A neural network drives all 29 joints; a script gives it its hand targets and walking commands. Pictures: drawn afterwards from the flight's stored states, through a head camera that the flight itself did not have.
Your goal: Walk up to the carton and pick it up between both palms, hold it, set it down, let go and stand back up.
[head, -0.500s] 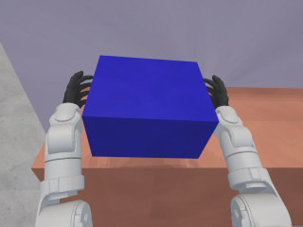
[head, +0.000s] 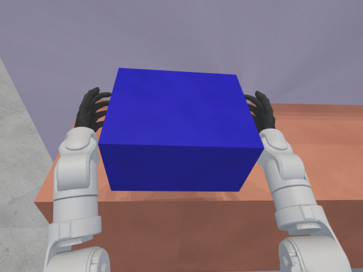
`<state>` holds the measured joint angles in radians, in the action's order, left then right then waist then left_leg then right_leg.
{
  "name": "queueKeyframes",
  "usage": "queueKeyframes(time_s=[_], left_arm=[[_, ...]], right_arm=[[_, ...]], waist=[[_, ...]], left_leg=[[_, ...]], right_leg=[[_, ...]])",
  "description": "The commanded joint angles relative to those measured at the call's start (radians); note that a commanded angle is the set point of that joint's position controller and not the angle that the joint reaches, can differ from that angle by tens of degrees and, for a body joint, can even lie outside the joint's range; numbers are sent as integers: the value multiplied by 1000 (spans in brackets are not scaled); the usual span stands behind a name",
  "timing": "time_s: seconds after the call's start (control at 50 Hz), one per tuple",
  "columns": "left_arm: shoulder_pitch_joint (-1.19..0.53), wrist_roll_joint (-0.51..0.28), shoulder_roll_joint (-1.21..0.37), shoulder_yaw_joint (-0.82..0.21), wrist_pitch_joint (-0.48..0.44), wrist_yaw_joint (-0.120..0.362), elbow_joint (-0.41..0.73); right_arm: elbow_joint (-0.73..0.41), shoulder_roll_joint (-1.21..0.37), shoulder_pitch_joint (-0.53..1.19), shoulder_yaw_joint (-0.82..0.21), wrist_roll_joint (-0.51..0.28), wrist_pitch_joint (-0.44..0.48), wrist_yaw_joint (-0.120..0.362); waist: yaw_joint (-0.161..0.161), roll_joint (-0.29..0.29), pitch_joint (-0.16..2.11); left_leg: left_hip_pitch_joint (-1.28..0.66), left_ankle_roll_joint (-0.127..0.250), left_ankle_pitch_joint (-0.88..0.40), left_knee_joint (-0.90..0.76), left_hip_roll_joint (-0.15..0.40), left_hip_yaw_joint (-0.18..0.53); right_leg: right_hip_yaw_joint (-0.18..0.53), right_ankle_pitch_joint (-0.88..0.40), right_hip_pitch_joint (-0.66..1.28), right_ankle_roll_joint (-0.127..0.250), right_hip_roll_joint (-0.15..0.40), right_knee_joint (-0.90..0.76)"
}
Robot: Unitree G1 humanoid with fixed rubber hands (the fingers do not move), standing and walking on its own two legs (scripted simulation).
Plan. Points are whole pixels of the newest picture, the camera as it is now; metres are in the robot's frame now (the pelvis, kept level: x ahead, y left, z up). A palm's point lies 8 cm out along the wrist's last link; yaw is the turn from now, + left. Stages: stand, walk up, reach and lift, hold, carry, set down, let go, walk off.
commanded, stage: hold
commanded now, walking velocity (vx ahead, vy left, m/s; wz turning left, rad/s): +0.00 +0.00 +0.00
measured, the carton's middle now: (177, 128) +0.38 -0.01 +0.16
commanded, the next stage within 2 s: none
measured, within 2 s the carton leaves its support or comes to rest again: neither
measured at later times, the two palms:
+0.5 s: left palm (86, 125) +0.36 +0.18 +0.19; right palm (263, 127) +0.36 -0.19 +0.18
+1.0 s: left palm (87, 127) +0.36 +0.17 +0.19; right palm (262, 129) +0.36 -0.19 +0.18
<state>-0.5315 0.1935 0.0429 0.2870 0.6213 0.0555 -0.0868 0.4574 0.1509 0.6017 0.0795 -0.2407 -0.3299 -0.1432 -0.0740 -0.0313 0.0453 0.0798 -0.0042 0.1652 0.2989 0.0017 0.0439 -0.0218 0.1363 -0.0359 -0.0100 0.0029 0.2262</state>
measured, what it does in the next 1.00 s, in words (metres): stands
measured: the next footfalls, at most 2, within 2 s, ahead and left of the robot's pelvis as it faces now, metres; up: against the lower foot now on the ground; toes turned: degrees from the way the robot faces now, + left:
none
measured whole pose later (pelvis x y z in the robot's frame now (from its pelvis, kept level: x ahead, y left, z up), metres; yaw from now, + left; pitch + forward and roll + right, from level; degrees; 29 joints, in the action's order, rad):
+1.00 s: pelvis +0.00 +0.00 +0.00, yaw +0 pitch -3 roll -1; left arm -0.56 0.19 0.05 0.29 0.62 0.06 -0.13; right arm 0.49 0.15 0.61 0.09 -0.23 -0.33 -0.14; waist -0.07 -0.03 0.05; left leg 0.08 0.00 0.16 0.30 0.00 0.04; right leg -0.02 0.13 -0.04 -0.01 0.00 0.23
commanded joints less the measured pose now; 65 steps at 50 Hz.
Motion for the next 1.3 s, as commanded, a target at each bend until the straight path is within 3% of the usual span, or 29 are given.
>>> queueKeyframes(time_s=[0.0, 0.08, 0.18, 0.2, 0.3, 0.4, 0.54, 0.68, 0.86, 0.88, 0.9, 1.0, 1.04, 1.16, 1.28], left_arm=[[-560, -128, -536, -516, -37, 115, 80], [-594, -121, -530, -500, -38, 119, 61], [-575, -139, -536, -515, -47, 120, 83], [-568, -137, -534, -507, -45, 121, 61], [-592, -133, -545, -506, -44, 123, 39], [-579, -139, -566, -532, -43, 113, 69], [-572, -114, -536, -499, -35, 119, 54], [-583, -141, -561, -531, -50, 112, 98], [-587, -125, -528, -506, -40, 123, 50], [-591, -128, -537, -502, -43, 123, 44], [-616, -133, -543, -511, -45, 120, 48], [-599, -132, -550, -499, -50, 117, 31], [-596, -135, -559, -515, -52, 114, 50], [-575, -122, -543, -503, -44, 119, 61], [-579, -127, -551, -520, -38, 126, 95]], right_arm=[[-272, -576, 684, -429, -73, 41, 113], [-238, -589, 703, -416, -64, 39, 114], [-307, -596, 717, -448, -88, 47, 101], [-302, -593, 721, -451, -84, 44, 97], [-258, -584, 721, -412, -56, 42, 111], [-293, -582, 726, -432, -87, 52, 113], [-221, -572, 684, -415, -73, 41, 118], [-317, -589, 730, -443, -92, 58, 109], [-257, -583, 702, -418, -62, 42, 109], [-254, -584, 716, -421, -64, 43, 111], [-248, -592, 725, -412, -62, 45, 113], [-264, -592, 742, -419, -67, 54, 116], [-278, -590, 743, -423, -73, 59, 115], [-226, -582, 675, -419, -73, 41, 112], [-282, -581, 703, -434, -91, 45, 108]], waist=[[0, 42, 330], [4, 34, 312], [0, 25, 368], [0, 5, 363], [-4, 28, 329], [-5, 56, 371], [-1, 48, 295], [2, 43, 376], [-10, 25, 316], [5, 27, 326], [-6, 38, 320], [9, 34, 355], [1, 49, 378], [-6, 48, 311], [-9, 54, 330]], left_leg=[[-119, -37, -249, 0, -57, -46], [-102, -31, -215, -15, -57, -54], [-125, -36, -310, 12, -61, -46], [-120, -30, -279, 10, -65, -46], [-98, -31, -193, -21, -54, -44], [-152, -46, -299, 14, -54, -45], [-120, -39, -252, -6, -52, -49], [-141, -43, -318, 16, -56, -43], [-104, -31, -203, -13, -57, -54], [-94, -28, -187, -18, -58, -53], [-91, -31, -191, -17, -59, -52], [-104, -29, -231, -6, -56, -49], [-122, -37, -261, 5, -55, -48], [-120, -42, -262, -4, -54, -51], [-119, -47, -276, 2, -58, -49]], right_leg=[[-33, -198, 68, -17, -55, 1], [-32, -168, 61, -19, -53, -3], [-29, -299, 109, -32, -58, 21], [-28, -280, 104, -35, -55, 13], [-34, -142, 50, -15, -55, -7], [-38, -217, 67, -15, -65, 8], [-32, -177, 65, -13, -56, -5], [-31, -258, 83, -20, -62, 11], [-32, -167, 67, -24, -53, -2], [-30, -153, 69, -23, -50, -6], [-31, -148, 65, -20, -50, -3], [-32, -180, 75, -18, -56, -1], [-31, -207, 74, -16, -56, 5], [-33, -201, 72, -16, -61, 1], [-29, -218, 88, -15, -59, 2]])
